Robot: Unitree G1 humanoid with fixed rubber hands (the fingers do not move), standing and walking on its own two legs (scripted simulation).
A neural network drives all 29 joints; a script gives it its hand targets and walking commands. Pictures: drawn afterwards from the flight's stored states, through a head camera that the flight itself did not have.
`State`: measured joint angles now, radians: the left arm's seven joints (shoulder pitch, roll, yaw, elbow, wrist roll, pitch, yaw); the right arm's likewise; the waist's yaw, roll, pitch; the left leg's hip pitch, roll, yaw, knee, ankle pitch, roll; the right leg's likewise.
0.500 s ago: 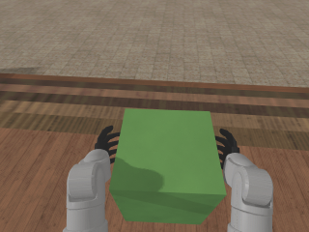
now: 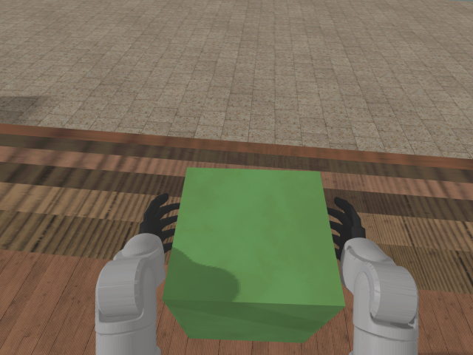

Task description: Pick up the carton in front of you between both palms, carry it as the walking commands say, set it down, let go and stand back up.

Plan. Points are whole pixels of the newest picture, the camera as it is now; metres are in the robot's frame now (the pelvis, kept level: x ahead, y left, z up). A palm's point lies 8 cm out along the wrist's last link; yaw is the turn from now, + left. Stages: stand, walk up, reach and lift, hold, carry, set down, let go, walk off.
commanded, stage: carry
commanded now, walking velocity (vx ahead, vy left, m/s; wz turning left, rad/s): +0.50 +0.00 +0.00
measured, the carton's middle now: (249, 261) +0.27 +0.00 +0.03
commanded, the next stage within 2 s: none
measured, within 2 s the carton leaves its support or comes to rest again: neither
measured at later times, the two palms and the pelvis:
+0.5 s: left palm (193, 91) +0.66 +0.14 +0.12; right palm (315, 96) +0.67 -0.16 +0.11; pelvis +0.31 -0.02 -0.01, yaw +1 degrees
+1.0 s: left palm (198, 45) +0.99 +0.16 +0.09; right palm (289, 46) +1.00 -0.14 +0.09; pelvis +0.64 +0.00 -0.05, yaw -1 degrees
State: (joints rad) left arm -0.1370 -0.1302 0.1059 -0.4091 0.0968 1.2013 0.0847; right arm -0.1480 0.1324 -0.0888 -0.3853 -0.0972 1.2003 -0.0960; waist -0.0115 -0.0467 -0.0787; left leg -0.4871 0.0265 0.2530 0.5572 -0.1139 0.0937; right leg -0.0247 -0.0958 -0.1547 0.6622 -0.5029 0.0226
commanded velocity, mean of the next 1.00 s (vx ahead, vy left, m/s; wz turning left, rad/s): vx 0.50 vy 0.00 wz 0.00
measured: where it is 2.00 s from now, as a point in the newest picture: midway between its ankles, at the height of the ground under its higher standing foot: (226, 199)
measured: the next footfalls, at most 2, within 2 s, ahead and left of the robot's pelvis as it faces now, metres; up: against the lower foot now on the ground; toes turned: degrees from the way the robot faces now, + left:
right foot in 0.46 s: +0.47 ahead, -0.09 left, +0.00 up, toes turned -6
left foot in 1.04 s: +0.84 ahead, +0.05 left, -0.11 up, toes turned +2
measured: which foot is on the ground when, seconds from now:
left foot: down 0.00-0.48, up 0.50-1.00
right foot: up 0.00-0.44, down 0.46-1.00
